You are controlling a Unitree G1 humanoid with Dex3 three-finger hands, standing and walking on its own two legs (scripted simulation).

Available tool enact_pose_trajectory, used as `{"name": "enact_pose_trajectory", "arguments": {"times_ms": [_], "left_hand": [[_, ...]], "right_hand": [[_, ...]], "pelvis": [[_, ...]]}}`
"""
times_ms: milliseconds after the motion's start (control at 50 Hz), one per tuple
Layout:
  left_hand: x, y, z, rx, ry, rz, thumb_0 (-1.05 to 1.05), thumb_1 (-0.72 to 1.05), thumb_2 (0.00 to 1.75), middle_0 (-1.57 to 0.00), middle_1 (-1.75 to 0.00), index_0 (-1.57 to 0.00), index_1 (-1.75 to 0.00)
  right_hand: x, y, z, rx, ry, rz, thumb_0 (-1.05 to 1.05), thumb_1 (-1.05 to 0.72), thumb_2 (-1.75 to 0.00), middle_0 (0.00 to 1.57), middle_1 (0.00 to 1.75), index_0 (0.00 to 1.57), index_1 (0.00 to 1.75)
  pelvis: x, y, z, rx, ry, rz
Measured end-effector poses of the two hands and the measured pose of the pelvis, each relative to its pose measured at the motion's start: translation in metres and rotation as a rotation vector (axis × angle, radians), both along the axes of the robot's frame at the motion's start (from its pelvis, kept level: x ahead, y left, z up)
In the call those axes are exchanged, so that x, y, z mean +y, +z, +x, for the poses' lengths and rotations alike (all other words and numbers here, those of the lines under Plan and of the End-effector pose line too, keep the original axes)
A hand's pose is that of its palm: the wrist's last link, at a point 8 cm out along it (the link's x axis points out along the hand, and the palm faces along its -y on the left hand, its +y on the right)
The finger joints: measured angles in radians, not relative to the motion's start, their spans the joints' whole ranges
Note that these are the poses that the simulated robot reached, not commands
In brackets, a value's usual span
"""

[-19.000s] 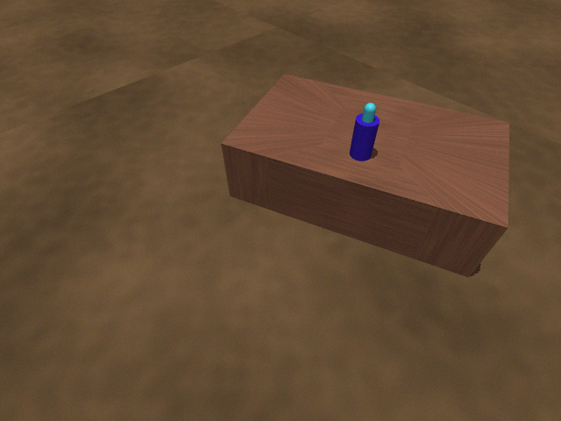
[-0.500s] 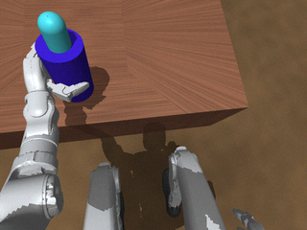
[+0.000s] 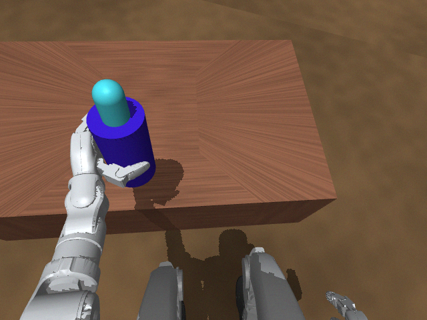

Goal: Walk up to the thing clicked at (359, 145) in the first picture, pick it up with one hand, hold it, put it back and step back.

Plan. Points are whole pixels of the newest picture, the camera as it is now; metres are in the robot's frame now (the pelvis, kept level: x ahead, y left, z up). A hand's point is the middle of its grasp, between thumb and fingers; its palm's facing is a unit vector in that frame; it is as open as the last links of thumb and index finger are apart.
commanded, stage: lift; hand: left
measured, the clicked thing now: (122, 135) +0.44 +0.15 +0.03
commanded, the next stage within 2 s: hold in 1.18 s
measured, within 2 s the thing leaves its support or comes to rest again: neither
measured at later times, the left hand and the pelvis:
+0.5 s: hand (106, 152) +0.39 +0.16 +0.07, palm faces +0.14 -0.99 -0.05, open 12.0 cm; pelvis +0.01 +0.00 +0.06, yaw +1 degrees
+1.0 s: hand (99, 143) +0.38 +0.16 +0.11, palm faces +0.14 -0.99 -0.04, open 12.0 cm; pelvis +0.03 +0.00 +0.09, yaw +0 degrees
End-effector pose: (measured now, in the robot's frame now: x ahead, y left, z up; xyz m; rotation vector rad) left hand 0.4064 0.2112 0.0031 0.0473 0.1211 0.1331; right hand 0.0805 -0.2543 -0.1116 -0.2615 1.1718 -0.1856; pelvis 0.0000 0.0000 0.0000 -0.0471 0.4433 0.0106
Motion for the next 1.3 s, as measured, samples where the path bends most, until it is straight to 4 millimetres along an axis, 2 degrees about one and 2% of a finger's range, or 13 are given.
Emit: {"name": "enact_pose_trajectory", "arguments": {"times_ms": [160,380,680,960,1300], "left_hand": [[0.002,0.032,-0.021,-0.01,0.009,-0.012,-0.01,-0.6,1.03,-0.59,-1.0,-0.6,-1.01],[0.0,0.059,-0.042,0.0,-0.002,-0.006,-0.01,-0.61,1.03,-0.6,-0.99,-0.61,-1.0],[-0.001,0.096,-0.047,-0.014,0.012,-0.011,-0.01,-0.61,1.03,-0.59,-1.0,-0.6,-1.0],[-0.003,0.106,-0.051,-0.004,0.012,-0.021,-0.01,-0.61,1.04,-0.59,-1.0,-0.6,-1.0],[-0.002,0.122,-0.058,-0.02,0.013,-0.023,-0.01,-0.61,1.04,-0.58,-1.01,-0.59,-1.01]], "right_hand": [[0.0,0.031,0.01,-0.041,0.015,-0.004,0.0,-0.91,-0.9,0.2,0.3,0.2,0.3],[0.005,0.058,0.028,-0.086,0.05,0.008,0.0,-0.92,-0.9,0.2,0.3,0.2,0.3],[0.013,0.087,0.05,-0.146,0.063,0.019,0.0,-0.92,-0.9,0.2,0.3,0.2,0.3],[0.008,0.101,0.054,-0.142,0.047,0.013,0.0,-0.92,-0.9,0.2,0.3,0.2,0.3],[0.008,0.112,0.059,-0.17,0.046,0.023,0.0,-0.92,-0.9,0.2,0.3,0.2,0.3]], "pelvis": [[0.0,0.027,0.002,-0.07,0.003,0.003],[-0.001,0.053,0.008,-0.141,0.004,0.01],[-0.004,0.08,0.02,-0.215,0.005,0.017],[-0.004,0.093,0.03,-0.248,-0.001,0.021],[-0.008,0.103,0.032,-0.287,-0.001,0.026]]}}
